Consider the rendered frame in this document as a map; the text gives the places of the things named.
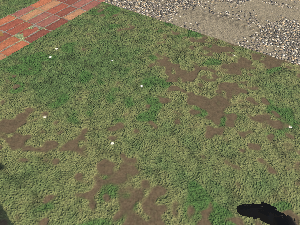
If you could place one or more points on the robot right hand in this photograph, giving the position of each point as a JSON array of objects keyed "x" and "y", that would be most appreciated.
[{"x": 265, "y": 212}]

